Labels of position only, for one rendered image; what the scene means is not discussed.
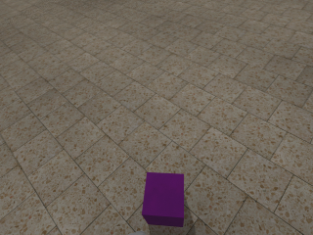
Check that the carton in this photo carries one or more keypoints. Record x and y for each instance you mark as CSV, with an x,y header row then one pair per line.
x,y
163,202

